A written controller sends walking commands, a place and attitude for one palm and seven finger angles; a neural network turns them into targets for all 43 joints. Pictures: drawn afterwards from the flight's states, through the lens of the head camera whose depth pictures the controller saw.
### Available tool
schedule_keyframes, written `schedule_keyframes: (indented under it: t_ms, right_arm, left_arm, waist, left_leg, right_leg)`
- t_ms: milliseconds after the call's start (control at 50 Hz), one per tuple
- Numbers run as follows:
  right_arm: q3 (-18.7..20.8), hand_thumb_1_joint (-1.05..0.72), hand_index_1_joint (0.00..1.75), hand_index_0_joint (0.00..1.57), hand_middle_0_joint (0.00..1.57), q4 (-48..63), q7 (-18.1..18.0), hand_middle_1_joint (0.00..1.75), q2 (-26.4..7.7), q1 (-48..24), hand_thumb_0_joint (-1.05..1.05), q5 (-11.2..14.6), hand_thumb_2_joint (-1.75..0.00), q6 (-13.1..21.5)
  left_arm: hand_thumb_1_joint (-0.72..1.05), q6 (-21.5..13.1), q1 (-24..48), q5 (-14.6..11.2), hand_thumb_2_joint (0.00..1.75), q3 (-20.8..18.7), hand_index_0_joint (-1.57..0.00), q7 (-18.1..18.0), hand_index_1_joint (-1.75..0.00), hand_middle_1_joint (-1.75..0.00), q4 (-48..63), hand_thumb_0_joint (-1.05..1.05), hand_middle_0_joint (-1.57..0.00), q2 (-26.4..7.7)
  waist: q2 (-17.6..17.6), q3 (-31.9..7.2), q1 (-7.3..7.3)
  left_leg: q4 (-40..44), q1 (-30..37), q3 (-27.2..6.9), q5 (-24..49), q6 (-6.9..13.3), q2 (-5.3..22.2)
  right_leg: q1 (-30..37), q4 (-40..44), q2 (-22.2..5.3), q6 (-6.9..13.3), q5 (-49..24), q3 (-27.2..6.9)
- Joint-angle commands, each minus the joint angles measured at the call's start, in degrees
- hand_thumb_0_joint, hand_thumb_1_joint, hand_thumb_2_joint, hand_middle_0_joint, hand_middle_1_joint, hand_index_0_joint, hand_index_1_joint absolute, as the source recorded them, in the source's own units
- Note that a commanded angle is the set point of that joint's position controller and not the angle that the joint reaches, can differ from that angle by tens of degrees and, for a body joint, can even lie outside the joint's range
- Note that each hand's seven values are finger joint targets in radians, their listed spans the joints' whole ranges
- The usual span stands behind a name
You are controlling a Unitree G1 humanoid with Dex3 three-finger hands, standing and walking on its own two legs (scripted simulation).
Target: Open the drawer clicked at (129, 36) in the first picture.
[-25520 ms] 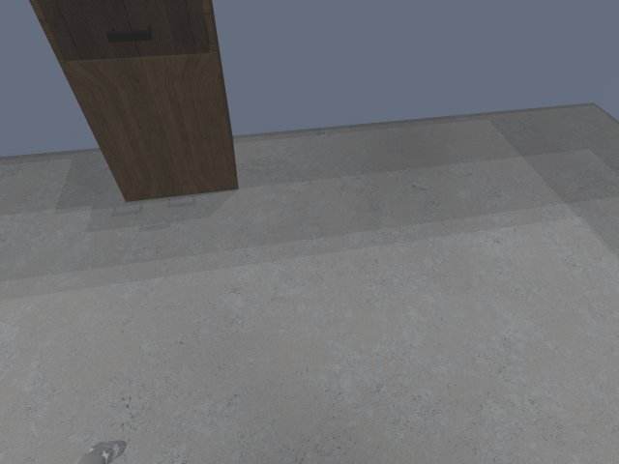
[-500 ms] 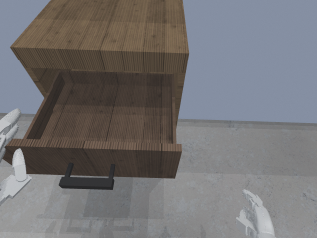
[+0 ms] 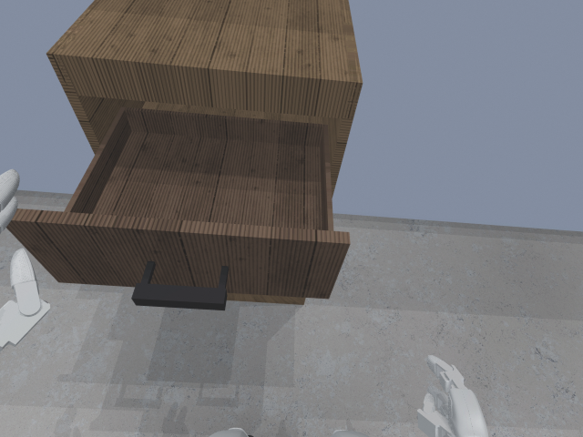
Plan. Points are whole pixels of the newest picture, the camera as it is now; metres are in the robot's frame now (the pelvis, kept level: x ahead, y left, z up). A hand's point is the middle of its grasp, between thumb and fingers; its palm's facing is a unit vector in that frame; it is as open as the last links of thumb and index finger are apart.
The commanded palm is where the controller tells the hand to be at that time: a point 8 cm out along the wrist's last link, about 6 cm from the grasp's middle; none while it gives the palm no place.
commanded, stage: step back with the hand held close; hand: left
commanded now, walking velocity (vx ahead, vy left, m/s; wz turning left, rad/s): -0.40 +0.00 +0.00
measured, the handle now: (184, 283) +0.33 +0.18 -0.02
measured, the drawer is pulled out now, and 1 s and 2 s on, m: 0.28 0.28 0.28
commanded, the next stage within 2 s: stop stepping back and stand still in 0.24 s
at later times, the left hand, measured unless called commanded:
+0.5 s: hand out of the picture +0.10 +0.19 +0.16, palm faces +0.24 -0.81 -0.54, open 7.4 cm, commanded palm +0.05 +0.24 +0.18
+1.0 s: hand out of the picture +0.02 +0.20 +0.15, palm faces +0.34 -0.84 -0.43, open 7.4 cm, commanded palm -0.04 +0.24 +0.18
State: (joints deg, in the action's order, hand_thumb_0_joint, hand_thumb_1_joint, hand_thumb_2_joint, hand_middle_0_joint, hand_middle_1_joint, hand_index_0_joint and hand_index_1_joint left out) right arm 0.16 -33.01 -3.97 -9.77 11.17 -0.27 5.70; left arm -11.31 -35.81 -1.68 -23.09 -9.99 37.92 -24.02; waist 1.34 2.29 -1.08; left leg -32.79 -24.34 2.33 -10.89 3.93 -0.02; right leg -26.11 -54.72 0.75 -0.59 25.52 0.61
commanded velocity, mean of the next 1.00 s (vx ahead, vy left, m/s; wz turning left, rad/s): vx -0.02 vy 0.04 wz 0.02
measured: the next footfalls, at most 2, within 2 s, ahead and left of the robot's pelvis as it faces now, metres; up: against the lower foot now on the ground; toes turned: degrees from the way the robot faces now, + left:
right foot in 0.26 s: -0.11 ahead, -0.15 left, +0.00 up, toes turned -7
left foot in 0.48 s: -0.05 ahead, +0.04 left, +0.00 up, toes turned +0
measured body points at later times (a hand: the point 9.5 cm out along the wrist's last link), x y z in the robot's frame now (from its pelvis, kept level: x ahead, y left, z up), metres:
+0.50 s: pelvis -0.10 -0.04 +0.00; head -0.06 -0.03 +0.45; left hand +0.08 +0.23 +0.19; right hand +0.05 -0.30 -0.08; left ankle -0.09 +0.04 -0.73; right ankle -0.18 -0.15 -0.72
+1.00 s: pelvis -0.17 -0.04 +0.00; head -0.17 -0.03 +0.45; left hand +0.00 +0.24 +0.17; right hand -0.03 -0.29 -0.08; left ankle -0.16 +0.07 -0.73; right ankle -0.15 -0.15 -0.73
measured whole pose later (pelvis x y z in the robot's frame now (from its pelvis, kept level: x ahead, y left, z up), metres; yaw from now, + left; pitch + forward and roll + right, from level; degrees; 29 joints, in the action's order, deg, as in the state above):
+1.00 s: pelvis -0.17 -0.04 +0.00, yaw -1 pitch -1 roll +1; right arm 0.6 -35.9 -4.1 -12.4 13.7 1.1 5.5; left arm -8.9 -37.7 -1.5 -18.8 -9.0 31.5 -19.8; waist 1.9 0.7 -1.2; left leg -29.2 -13.1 3.3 -15.2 0.9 -0.1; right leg -16.1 -31.1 -2.9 0.2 14.2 5.0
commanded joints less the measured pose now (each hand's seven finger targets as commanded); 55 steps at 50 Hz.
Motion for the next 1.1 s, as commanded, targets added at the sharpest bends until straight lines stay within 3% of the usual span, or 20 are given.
schedule_keyframes:
  t_ms: [0, 140, 220, 260, 280, 320, 400, 420, 460, 500, 560, 620, 640, 680, 700, 760, 820, 900, 960, 1080]
  right_arm:
    - [3.29, -0.90, 0.30, 0.20, 0.20, 7.05, 0.38, 0.30, -8.72, -4.21, 0.00, 0.27, -0.90, 4.84]
    - [1.96, -0.90, 0.30, 0.20, 0.20, 6.41, 1.37, 0.30, -9.88, -5.38, 0.00, 0.13, -0.90, 5.95]
    - [1.60, -0.90, 0.30, 0.20, 0.20, 8.16, 1.85, 0.30, -9.32, -8.05, 0.00, 0.81, -0.90, 4.94]
    - [1.50, -0.90, 0.30, 0.20, 0.20, 8.39, 1.66, 0.30, -8.43, -7.27, 0.00, 1.41, -0.90, 3.81]
    - [1.66, -0.90, 0.30, 0.20, 0.20, 8.56, 1.38, 0.30, -7.73, -6.87, 0.00, 2.35, -0.90, 2.77]
    - [2.03, -0.90, 0.30, 0.20, 0.20, 9.80, 0.50, 0.30, -7.19, -9.98, 0.00, 4.08, -0.90, 2.56]
    - [0.23, -0.90, 0.30, 0.20, 0.20, 10.02, -0.62, 0.30, -5.77, -8.69, 0.00, 3.15, -0.90, -0.40]
    - [0.75, -0.90, 0.30, 0.20, 0.20, 9.50, -0.80, 0.30, -6.90, -7.16, 0.00, 3.05, -0.90, 0.03]
    - [3.34, -0.90, 0.30, 0.20, 0.20, 8.83, -0.59, 0.30, -9.30, -5.03, 0.00, 2.64, -0.90, 1.34]
    - [3.69, -0.90, 0.30, 0.20, 0.20, 8.95, 0.59, 0.30, -10.91, -3.36, 0.00, 2.82, -0.90, 3.22]
    - [2.14, -0.90, 0.30, 0.20, 0.20, 8.89, 0.49, 0.30, -9.11, -4.52, 0.00, 1.11, -0.90, 4.55]
    - [1.36, -0.90, 0.30, 0.20, 0.20, 9.10, 0.73, 0.30, -8.76, -6.05, 0.00, 2.14, -0.90, 4.35]
    - [1.72, -0.90, 0.30, 0.20, 0.20, 9.22, 0.96, 0.30, -8.33, -5.99, 0.00, 2.29, -0.90, 3.65]
    - [3.68, -0.90, 0.30, 0.20, 0.20, 8.47, 0.83, 0.30, -9.31, -3.95, 0.00, 2.25, -0.90, 1.54]
    - [3.53, -0.90, 0.30, 0.20, 0.20, 7.91, 0.90, 0.30, -9.08, -5.01, 0.00, 2.12, -0.90, 0.85]
    - [2.36, -0.90, 0.30, 0.20, 0.20, 6.58, 0.69, 0.30, -7.94, -5.44, 0.00, 1.67, -0.90, 0.69]
    - [1.73, -0.90, 0.30, 0.20, 0.20, 6.09, -0.37, 0.30, -7.68, -4.36, 0.00, 1.55, -0.90, 2.15]
    - [2.75, -0.90, 0.30, 0.20, 0.20, 8.35, -0.45, 0.30, -10.20, -5.15, 0.00, 1.17, -0.90, 3.86]
    - [1.82, -0.90, 0.30, 0.20, 0.20, 7.60, -0.17, 0.30, -8.84, -5.76, 0.00, 1.10, -0.90, 3.94]
    - [1.71, -0.90, 0.30, 0.20, 0.20, 6.64, 0.28, 0.30, -8.36, -4.06, 0.00, 1.28, -0.90, 4.60]
  left_arm:
    - [0.90, -4.37, -2.51, -0.92, 0.90, -5.20, -0.20, -0.32, -0.30, -0.30, 12.61, 0.00, -0.20, -5.99]
    - [0.90, -4.74, -0.27, -2.53, 0.90, -5.61, -0.20, 1.86, -0.30, -0.30, 13.80, 0.00, -0.20, -7.67]
    - [0.90, -6.51, -4.80, -4.48, 0.90, -10.19, -0.20, 3.58, -0.30, -0.30, 17.27, 0.00, -0.20, -11.06]
    - [0.90, -7.93, -6.86, -4.92, 0.90, -12.45, -0.20, 4.11, -0.30, -0.30, 17.68, 0.00, -0.20, -14.00]
    - [0.90, -8.14, -6.29, -5.08, 0.90, -11.74, -0.20, 3.80, -0.30, -0.30, 16.55, 0.00, -0.20, -13.08]
    - [0.90, -6.52, -8.84, -3.85, 0.90, -11.91, -0.20, 3.36, -0.30, -0.30, 10.05, 0.00, -0.20, -11.19]
    - [0.90, -3.45, -8.70, -1.55, 0.90, -8.44, -0.20, 1.63, -0.30, -0.30, 2.73, 0.00, -0.20, -6.38]
    - [0.90, -3.65, -7.85, -1.71, 0.90, -7.57, -0.20, 1.05, -0.30, -0.30, 3.67, 0.00, -0.20, -6.28]
    - [0.90, -3.26, -4.44, -1.67, 0.90, -5.30, -0.20, 0.11, -0.30, -0.30, 9.03, 0.00, -0.20, -6.86]
    - [0.90, -3.44, 0.23, -1.06, 0.90, -2.17, -0.20, 0.66, -0.30, -0.30, 13.45, 0.00, -0.20, -5.52]
    - [0.90, -2.44, -2.82, -0.27, 0.90, -6.96, -0.20, -0.48, -0.30, -0.30, 19.83, 0.00, -0.20, -11.13]
    - [0.90, -3.10, -8.04, -1.39, 0.90, -8.51, -0.20, -0.41, -0.30, -0.30, 16.42, 0.00, -0.20, -10.34]
    - [0.90, -3.00, -7.81, -1.51, 0.90, -8.90, -0.20, -0.36, -0.30, -0.30, 14.22, 0.00, -0.20, -10.24]
    - [0.90, -2.66, -8.07, -2.40, 0.90, -8.19, -0.20, 0.30, -0.30, -0.30, 9.68, 0.00, -0.20, -8.11]
    - [0.90, -2.51, -6.48, -2.42, 0.90, -6.98, -0.20, 0.83, -0.30, -0.30, 6.97, 0.00, -0.20, -6.91]
    - [0.90, -2.34, -2.22, -1.28, 0.90, -5.56, -0.20, 1.09, -0.30, -0.30, 2.01, 0.00, -0.20, -6.08]
    - [0.90, -2.43, -1.78, 0.24, 0.90, -2.39, -0.20, 0.20, -0.30, -0.30, -0.36, 0.00, -0.20, -4.16]
    - [0.90, -3.64, 1.46, 0.31, 0.90, -2.08, -0.20, -0.18, -0.30, -0.30, 11.45, 0.00, -0.20, -6.37]
    - [0.90, -3.15, 2.15, 0.45, 0.90, -4.48, -0.20, -0.18, -0.30, -0.30, 14.30, 0.00, -0.20, -8.87]
    - [0.90, -3.54, 0.66, -0.50, 0.90, -3.42, -0.20, -0.47, -0.30, -0.30, 7.24, 0.00, -0.20, -5.86]
  waist:
    - [-7.84, -11.28, 1.37]
    - [-14.27, -14.20, 1.23]
    - [-12.45, -18.33, 2.75]
    - [-0.47, -17.71, 1.49]
    - [8.91, -16.87, 0.78]
    - [15.93, -12.99, 1.51]
    - [2.74, -7.51, -3.23]
    - [-0.45, -8.59, -3.23]
    - [-7.14, -8.26, -1.60]
    - [-9.06, -6.41, -0.88]
    - [-14.62, -10.08, 0.58]
    - [-4.74, -9.83, 0.78]
    - [1.37, -6.89, 0.27]
    - [9.76, -2.93, -0.84]
    - [8.00, -0.93, -0.93]
    - [6.31, -2.48, -1.54]
    - [3.18, -2.82, -0.95]
    - [-7.31, -5.74, 0.80]
    - [-9.31, -2.88, 0.92]
    - [-2.17, -2.33, 0.02]
  left_leg:
    - [12.66, 12.53, -12.01, 18.53, 3.68, 16.66]
    - [14.97, 15.24, -11.72, 10.20, 1.59, 14.29]
    - [8.72, 15.37, -8.03, 10.97, -0.83, 10.49]
    - [-5.49, 16.32, -0.88, -3.68, -4.17, 2.55]
    - [-18.44, 10.48, 2.60, -11.77, -5.20, -2.15]
    - [-33.21, -6.65, -1.50, -23.85, -4.73, -3.65]
    - [1.74, 3.69, 1.93, -4.12, -3.59, -2.16]
    - [10.08, 9.70, 1.49, 7.01, -2.87, -0.25]
    - [11.25, 22.15, -11.23, 34.60, 1.77, 13.44]
    - [9.10, 22.05, -13.63, 35.05, 4.79, 16.20]
    - [10.15, 15.23, -14.36, 24.33, 2.68, 12.90]
    - [8.06, 0.05, -9.38, -4.54, 0.63, 7.97]
    - [3.90, -1.47, -6.58, -16.24, -0.96, 4.01]
    - [-17.14, 2.68, -2.83, -14.12, -3.73, -1.44]
    - [-23.47, 1.88, -3.07, -13.62, -3.81, -0.83]
    - [-12.71, 4.07, -2.75, -10.89, -2.82, 1.98]
    - [7.38, 11.26, 1.08, -9.72, -1.41, 0.29]
    - [13.67, 11.99, -11.57, 3.82, 2.65, 11.08]
    - [17.27, 2.96, -10.15, -11.11, 1.55, 10.01]
    - [10.09, 4.85, -5.09, -7.54, -1.32, 4.66]
  right_leg:
    - [1.32, -0.05, -1.34, -0.86, 2.56, 0.02]
    - [8.89, 19.93, 0.29, -0.18, 1.55, 2.30]
    - [17.44, 37.06, -0.87, 1.39, -14.64, 4.04]
    - [11.48, 42.45, -10.64, 5.18, -24.63, -0.40]
    - [12.20, 39.96, -17.79, 8.09, -40.29, -3.87]
    - [18.23, 31.35, -21.51, 10.27, -66.76, -3.20]
    - [17.00, 20.64, -12.35, 3.14, -59.04, 3.43]
    - [16.01, 16.93, -11.28, 1.93, -50.49, 3.42]
    - [3.66, 10.05, -6.01, -0.20, -10.14, 2.45]
    - [-0.30, 9.20, -4.04, -0.23, 7.58, -0.15]
    - [9.55, 18.42, -4.62, -0.04, -0.63, 1.28]
    - [24.31, 29.27, -6.26, 0.00, -13.75, 0.17]
    - [19.60, 35.05, -9.82, 1.83, -4.99, -5.45]
    - [4.72, 46.99, -20.40, 8.62, 11.13, -20.89]
    - [1.25, 47.28, -21.43, 9.69, 8.75, -20.33]
    - [3.47, 41.79, -17.33, 7.64, 1.50, -9.42]
    - [5.43, 38.35, -12.42, 4.82, 5.33, -5.08]
    - [12.97, 23.65, -4.10, 0.66, -13.06, 1.09]
    - [16.90, 25.22, -4.36, 0.50, -7.45, 1.39]
    - [16.15, 34.16, -6.79, 1.87, -10.65, -4.53]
